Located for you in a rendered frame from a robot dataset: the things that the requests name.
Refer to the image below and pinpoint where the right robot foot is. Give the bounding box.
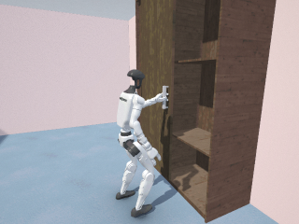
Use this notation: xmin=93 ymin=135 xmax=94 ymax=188
xmin=131 ymin=204 xmax=152 ymax=217

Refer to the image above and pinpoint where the left robot foot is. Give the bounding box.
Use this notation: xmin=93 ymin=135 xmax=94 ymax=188
xmin=116 ymin=190 xmax=135 ymax=200

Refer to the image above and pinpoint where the left robot forearm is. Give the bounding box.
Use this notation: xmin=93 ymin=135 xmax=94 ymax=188
xmin=142 ymin=97 xmax=157 ymax=108

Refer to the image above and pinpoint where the left robot hand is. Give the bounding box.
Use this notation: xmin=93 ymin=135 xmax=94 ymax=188
xmin=155 ymin=93 xmax=169 ymax=103

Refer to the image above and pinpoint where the handle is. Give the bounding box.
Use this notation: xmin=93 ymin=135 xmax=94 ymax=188
xmin=137 ymin=82 xmax=140 ymax=96
xmin=162 ymin=86 xmax=168 ymax=109

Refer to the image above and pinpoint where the robot foot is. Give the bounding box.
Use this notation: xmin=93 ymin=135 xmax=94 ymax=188
xmin=131 ymin=204 xmax=152 ymax=217
xmin=116 ymin=190 xmax=135 ymax=200

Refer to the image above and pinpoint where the right robot hand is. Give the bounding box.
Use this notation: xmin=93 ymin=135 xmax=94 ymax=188
xmin=147 ymin=147 xmax=161 ymax=166

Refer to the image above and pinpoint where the right robot forearm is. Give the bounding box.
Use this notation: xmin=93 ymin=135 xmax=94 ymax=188
xmin=133 ymin=121 xmax=151 ymax=151

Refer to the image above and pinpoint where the wardrobe door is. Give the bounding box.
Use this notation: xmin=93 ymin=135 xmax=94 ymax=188
xmin=140 ymin=0 xmax=176 ymax=180
xmin=138 ymin=1 xmax=142 ymax=146

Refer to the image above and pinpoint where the right robot upper arm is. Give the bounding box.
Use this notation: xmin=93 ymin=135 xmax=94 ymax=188
xmin=129 ymin=94 xmax=145 ymax=129

